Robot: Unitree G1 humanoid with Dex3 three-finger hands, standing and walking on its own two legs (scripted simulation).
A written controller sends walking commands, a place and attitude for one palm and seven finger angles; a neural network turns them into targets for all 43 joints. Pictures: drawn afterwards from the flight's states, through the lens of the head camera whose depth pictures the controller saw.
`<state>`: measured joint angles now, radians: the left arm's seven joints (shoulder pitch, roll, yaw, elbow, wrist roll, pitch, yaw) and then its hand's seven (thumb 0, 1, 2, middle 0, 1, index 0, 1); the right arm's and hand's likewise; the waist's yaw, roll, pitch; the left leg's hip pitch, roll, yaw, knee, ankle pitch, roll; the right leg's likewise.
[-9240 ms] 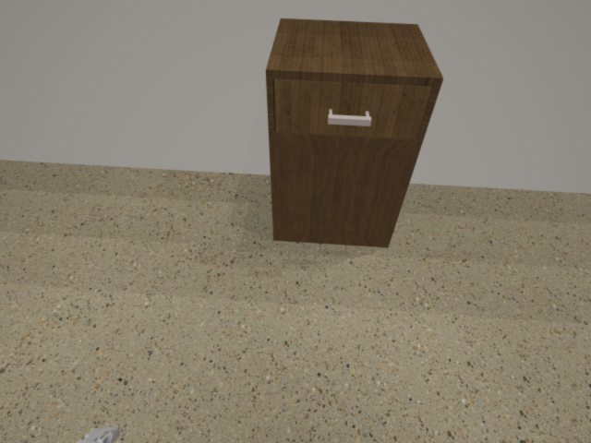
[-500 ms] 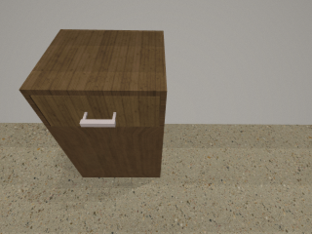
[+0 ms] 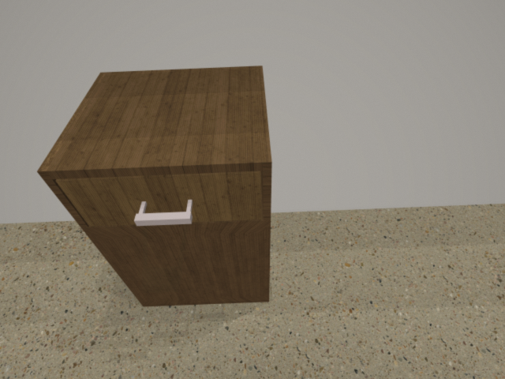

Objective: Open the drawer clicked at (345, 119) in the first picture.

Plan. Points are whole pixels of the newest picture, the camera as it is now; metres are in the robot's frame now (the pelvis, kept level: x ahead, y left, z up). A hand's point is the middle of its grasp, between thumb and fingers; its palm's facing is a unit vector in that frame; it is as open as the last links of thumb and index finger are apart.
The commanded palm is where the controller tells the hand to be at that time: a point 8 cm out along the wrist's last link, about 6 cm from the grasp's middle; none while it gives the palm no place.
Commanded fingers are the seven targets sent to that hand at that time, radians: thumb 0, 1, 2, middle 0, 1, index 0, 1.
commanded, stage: come to a stop and stand still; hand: left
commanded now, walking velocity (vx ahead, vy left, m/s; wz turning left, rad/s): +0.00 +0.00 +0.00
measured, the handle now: (165, 211) +0.50 +0.25 -0.10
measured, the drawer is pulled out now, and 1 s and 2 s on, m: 0.00 0.00 0.00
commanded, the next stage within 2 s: look again from close up in 0.52 s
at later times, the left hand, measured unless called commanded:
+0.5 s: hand out of the picture +0.03 +0.18 -0.17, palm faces +0.02 -0.98 -0.19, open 7.3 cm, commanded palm none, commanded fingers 0.00 0.90 0.90 -0.20 -0.30 -0.20 -0.30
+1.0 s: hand out of the picture -0.01 +0.18 -0.17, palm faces +0.03 -0.99 -0.14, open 7.4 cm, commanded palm none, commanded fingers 0.00 0.90 0.90 -0.20 -0.30 -0.20 -0.30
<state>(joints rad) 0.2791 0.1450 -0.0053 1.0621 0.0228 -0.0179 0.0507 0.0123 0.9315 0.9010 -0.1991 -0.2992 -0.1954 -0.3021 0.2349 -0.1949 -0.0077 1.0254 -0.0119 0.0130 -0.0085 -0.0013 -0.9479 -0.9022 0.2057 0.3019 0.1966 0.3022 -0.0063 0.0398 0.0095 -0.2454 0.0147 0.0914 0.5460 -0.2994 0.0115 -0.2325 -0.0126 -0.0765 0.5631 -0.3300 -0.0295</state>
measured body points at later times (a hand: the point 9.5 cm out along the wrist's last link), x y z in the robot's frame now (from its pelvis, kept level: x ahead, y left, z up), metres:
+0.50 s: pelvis +0.01 +0.00 +0.01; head +0.01 +0.01 +0.46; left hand +0.03 +0.23 -0.15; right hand +0.02 -0.22 -0.15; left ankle +0.00 +0.11 -0.73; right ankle -0.02 -0.10 -0.73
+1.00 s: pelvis +0.01 +0.02 +0.01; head +0.02 +0.04 +0.46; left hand -0.01 +0.23 -0.16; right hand +0.01 -0.20 -0.14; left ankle +0.00 +0.11 -0.73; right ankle -0.02 -0.10 -0.73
